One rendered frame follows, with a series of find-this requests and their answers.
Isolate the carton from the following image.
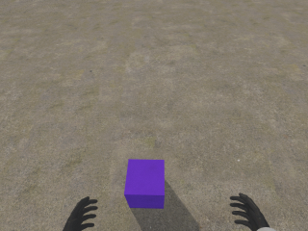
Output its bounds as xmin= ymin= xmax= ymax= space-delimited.
xmin=124 ymin=159 xmax=165 ymax=209

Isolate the robot left hand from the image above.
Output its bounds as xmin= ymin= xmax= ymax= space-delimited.
xmin=63 ymin=196 xmax=98 ymax=231

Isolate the robot right hand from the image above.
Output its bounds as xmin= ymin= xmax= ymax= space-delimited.
xmin=229 ymin=193 xmax=270 ymax=231

